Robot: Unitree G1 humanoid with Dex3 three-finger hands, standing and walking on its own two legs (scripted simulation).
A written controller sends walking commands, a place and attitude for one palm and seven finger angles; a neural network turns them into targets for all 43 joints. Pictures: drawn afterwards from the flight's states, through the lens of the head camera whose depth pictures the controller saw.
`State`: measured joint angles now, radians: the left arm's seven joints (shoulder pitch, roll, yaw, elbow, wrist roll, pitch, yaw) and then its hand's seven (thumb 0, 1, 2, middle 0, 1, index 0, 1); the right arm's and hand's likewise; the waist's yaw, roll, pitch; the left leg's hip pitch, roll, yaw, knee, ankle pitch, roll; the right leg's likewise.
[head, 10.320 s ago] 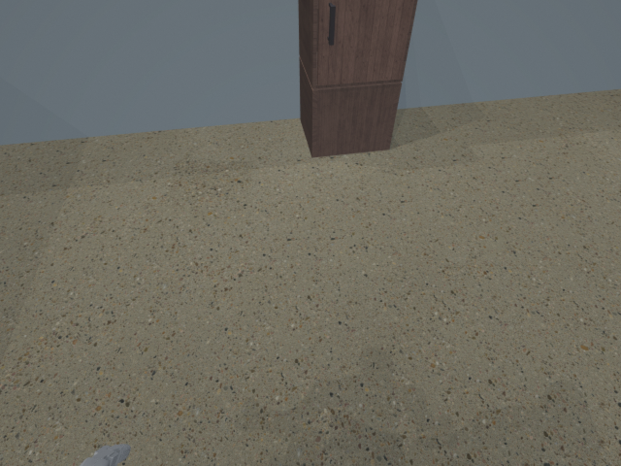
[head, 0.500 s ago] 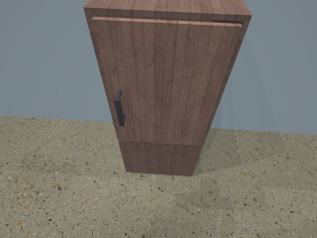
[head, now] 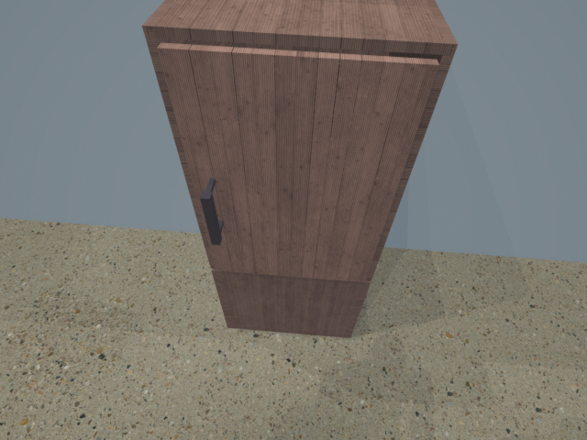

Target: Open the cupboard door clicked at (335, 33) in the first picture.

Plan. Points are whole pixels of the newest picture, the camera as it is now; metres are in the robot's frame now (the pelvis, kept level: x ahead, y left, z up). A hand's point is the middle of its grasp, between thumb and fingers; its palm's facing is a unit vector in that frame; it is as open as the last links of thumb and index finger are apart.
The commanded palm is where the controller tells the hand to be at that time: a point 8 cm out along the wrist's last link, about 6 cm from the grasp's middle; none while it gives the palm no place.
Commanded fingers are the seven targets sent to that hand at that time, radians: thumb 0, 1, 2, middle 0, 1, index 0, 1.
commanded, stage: come to a stop and stand still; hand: left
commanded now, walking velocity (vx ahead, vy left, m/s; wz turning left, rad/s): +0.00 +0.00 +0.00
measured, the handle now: (214, 212) +0.54 +0.20 -0.08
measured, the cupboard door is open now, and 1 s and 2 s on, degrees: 0 0 0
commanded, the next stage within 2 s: look again from close up in 0.04 s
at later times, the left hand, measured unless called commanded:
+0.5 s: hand out of the picture +0.00 +0.23 -0.18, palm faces +0.00 -0.98 -0.22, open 7.3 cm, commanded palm none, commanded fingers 0.00 0.90 0.90 -0.20 -0.30 -0.20 -0.30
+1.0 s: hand (129, 376) +0.20 +0.23 -0.02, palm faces +0.10 -0.99 -0.05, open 7.9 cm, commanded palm +0.10 +0.30 -0.07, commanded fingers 0.00 0.55 0.75 -0.23 -0.53 -0.23 -0.53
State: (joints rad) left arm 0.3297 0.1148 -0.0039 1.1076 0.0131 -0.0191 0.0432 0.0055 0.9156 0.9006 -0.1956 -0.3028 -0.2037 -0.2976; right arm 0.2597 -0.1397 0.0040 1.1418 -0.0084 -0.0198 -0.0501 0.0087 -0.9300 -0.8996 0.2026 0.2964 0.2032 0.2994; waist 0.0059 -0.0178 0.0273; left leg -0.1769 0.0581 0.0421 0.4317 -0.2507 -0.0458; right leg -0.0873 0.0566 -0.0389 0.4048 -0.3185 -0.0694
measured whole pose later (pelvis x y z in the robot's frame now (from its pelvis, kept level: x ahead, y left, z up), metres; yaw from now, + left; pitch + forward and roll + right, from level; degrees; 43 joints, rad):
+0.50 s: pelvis -0.02 +0.05 -0.01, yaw -1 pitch +0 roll +0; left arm 0.29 0.17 -0.01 1.04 0.02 0.00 0.05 0.00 0.91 0.90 -0.20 -0.30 -0.20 -0.30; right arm 0.27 -0.17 0.00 1.04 -0.02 -0.02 -0.03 0.00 -0.95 -0.90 0.20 0.30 0.20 0.30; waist 0.00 0.01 0.01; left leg -0.25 -0.03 0.06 0.53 -0.28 0.05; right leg -0.16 0.00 0.00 0.52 -0.35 0.00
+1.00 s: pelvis -0.04 +0.04 -0.04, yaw +0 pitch +10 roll +1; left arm 0.27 0.20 0.17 0.25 -0.21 -0.43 -0.15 0.00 0.77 0.84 -0.20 -0.39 -0.21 -0.39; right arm 0.19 -0.23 -0.04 0.69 0.00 -0.23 -0.01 0.01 -0.90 -0.90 0.21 0.30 0.21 0.30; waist -0.04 -0.02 -0.15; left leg -0.65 -0.03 0.06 0.84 -0.36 0.04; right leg -0.59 -0.01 -0.02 0.88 -0.47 -0.02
